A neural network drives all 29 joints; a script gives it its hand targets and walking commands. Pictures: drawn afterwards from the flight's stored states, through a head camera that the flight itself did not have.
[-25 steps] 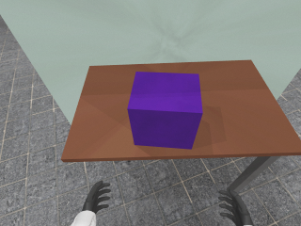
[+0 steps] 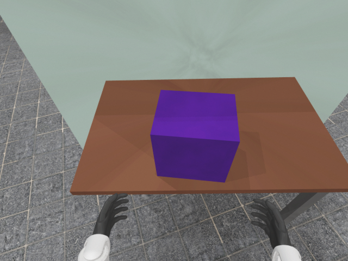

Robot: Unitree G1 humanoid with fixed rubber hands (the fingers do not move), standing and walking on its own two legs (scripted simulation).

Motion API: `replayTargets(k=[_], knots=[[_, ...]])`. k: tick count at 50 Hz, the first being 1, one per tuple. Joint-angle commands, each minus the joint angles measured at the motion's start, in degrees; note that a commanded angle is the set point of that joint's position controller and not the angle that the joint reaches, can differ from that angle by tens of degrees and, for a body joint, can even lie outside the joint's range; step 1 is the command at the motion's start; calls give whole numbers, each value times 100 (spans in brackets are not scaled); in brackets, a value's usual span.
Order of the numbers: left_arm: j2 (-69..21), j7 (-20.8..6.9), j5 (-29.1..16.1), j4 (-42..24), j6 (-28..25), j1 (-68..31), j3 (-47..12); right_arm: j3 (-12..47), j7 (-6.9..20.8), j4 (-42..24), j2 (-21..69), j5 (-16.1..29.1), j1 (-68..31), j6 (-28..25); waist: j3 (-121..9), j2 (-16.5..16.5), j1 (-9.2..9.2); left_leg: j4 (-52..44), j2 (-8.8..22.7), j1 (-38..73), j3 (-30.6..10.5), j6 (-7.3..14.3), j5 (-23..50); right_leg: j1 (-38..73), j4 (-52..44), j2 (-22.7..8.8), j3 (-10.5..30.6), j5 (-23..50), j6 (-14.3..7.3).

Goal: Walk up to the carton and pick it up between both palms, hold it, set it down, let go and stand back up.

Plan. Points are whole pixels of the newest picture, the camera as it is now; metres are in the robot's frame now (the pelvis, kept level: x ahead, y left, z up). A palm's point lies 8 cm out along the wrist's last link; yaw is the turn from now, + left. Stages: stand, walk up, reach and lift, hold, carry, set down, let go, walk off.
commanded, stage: reach and lift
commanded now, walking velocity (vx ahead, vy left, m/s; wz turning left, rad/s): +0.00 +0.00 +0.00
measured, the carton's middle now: (193, 137) +0.44 -0.02 -0.02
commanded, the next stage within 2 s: none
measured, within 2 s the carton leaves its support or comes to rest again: neither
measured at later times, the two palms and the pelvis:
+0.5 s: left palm (110, 194) +0.27 +0.19 -0.02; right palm (272, 202) +0.26 -0.20 -0.03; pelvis +0.02 +0.01 +0.00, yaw +0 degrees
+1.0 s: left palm (113, 156) +0.34 +0.18 +0.04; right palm (277, 168) +0.32 -0.21 +0.03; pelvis +0.02 +0.00 +0.01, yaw +0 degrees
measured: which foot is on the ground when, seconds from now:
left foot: down 0.00-1.00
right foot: down 0.00-1.00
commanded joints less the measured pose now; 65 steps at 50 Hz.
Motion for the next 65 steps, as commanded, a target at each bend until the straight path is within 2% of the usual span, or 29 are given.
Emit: replayTargets(k=[1, 4, 7, 10, 14, 16, 18, 21, 28, 33, 38, 40, 42, 43, 48, 50, 53, 56, 61, 63, 65], knots=[[322, 35, 12, -863, -609, -824, 108, -138, 69, -552, -422, 114, -726, -717, -838, 11, -51, -292, 28, 536, -435, -152, 1230, 28, -320, 36, 308, 1055, -181], [308, 64, -3, -747, -748, -955, 109, -134, 111, -476, -393, 80, -965, -935, -881, -65, -31, -259, -2, 329, -440, -111, 1012, -5, -254, 44, 290, 900, -155], [363, 112, -50, -741, -921, -1127, 129, -163, 119, -476, -436, 107, -1230, -1154, -1077, -133, -36, -207, -7, 343, -468, -87, 1085, 38, -152, 31, 304, 1075, -112], [392, 148, -8, -793, -961, -1246, 148, -213, 103, -263, -467, 150, -1374, -1284, -1264, 7, -54, -171, -38, 436, -461, -128, 1209, 100, -133, 24, 337, 1198, -134], [327, 153, 75, -842, -948, -1319, 196, -239, 61, -73, -532, 187, -1527, -1364, -1220, 68, -71, -201, -40, 632, -506, -187, 1393, 114, -203, 71, 321, 1281, -146], [256, 132, 96, -749, -890, -1383, 198, -231, 3, 108, -552, 191, -1638, -1318, -1139, -38, -138, -263, -35, 608, -505, -203, 1439, 260, -266, 93, 307, 1386, -134], [192, 81, 97, -654, -810, -1374, 230, -193, -42, 210, -541, 205, -1648, -1270, -1023, -93, -123, -330, -39, 591, -498, -209, 1482, 336, -369, 127, 282, 1401, -108], [238, 30, 160, -691, -726, -1492, 260, -162, -78, 374, -551, 237, -1765, -1238, -1075, 18, -125, -344, -59, 753, -502, -235, 1798, 414, -446, 153, 307, 1639, -122], [243, 83, 200, -1147, -667, -1702, 311, -132, -69, -88, -724, 423, -2139, -1245, -1584, -32, -77, -394, -7, 1178, -526, -271, 2771, 616, -534, 195, 370, 2249, -96], [315, 92, 247, -1343, -395, -2005, 367, -128, -94, -230, -776, 408, -2354, -956, -1627, -1, -114, -510, -21, 1169, -473, -255, 2702, 742, -668, 182, 357, 2306, -50], [336, 73, 181, -1321, 78, -2484, 380, -125, -136, -272, -841, 544, -2693, -436, -1612, 184, -124, -663, -9, 1221, -420, -284, 2409, 714, -862, 150, 329, 2107, -82], [333, 63, 103, -1314, 257, -2726, 361, -131, -132, -382, -897, 525, -2929, -212, -1609, 31, -132, -715, 9, 1344, -435, -280, 2273, 603, -935, 163, 269, 2006, -69], [391, 56, 49, -1305, 407, -2994, 371, -150, -142, -493, -957, 523, -3152, 16, -1668, 16, -134, -773, 11, 1385, -408, -257, 2293, 596, -993, 164, 276, 2018, -22], [401, 49, 8, -1256, 473, -3105, 397, -158, -146, -597, -998, 516, -3295, 105, -1746, -82, -139, -783, 37, 1445, -430, -246, 2352, 634, -1034, 178, 239, 2056, -15], [579, -1, -104, -1013, 754, -3811, 533, -160, -203, -676, -1112, 503, -3852, 563, -1966, -139, -180, -890, 7, 1583, -391, -227, 2456, 680, -1189, 164, 253, 2150, 57], [640, 7, -81, -890, 858, -4082, 607, -131, -219, -537, -1104, 568, -4088, 733, -1935, -3, -133, -935, 19, 1590, -378, -231, 2486, 670, -1239, 156, 276, 2132, 46], [693, -15, -133, -548, 1019, -4469, 640, -118, -259, -403, -1096, 570, -4499, 969, -1991, -48, -118, -973, 39, 1605, -383, -227, 2486, 625, -1304, 158, 277, 2154, 62], [763, -38, -202, -270, 1164, -4915, 666, -168, -282, -262, -1096, 595, -4867, 1165, -2028, 57, -117, -1010, 47, 1682, -362, -241, 2353, 446, -1388, 145, 257, 1940, 73], [936, -24, -317, 125, 1195, -5826, 696, -250, -269, 36, -1178, 517, -5668, 1356, -2350, 96, -130, -1023, 36, 1676, -352, -223, 2213, 221, -1432, 126, 233, 1718, 87], [994, -12, -374, 336, 1160, -6112, 690, -254, -247, 108, -1208, 474, -5989, 1375, -2517, -31, -133, -989, 57, 1638, -388, -210, 2203, 85, -1391, 150, 225, 1689, 114], [1034, 0, -454, 502, 1114, -6465, 641, -325, -234, 259, -1218, 430, -6309, 1400, -2753, 6, -190, -938, 46, 1553, -371, -227, 2266, 47, -1363, 134, 241, 1722, 112]])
